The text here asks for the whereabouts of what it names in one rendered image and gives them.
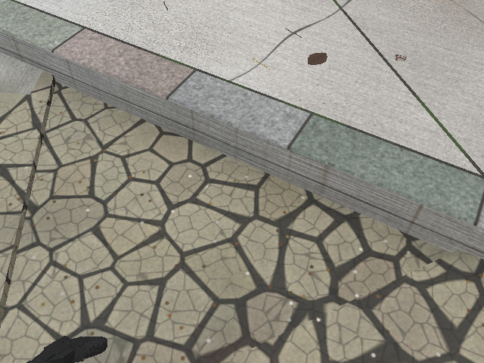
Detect robot left hand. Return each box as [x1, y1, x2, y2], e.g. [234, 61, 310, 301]
[27, 336, 107, 363]

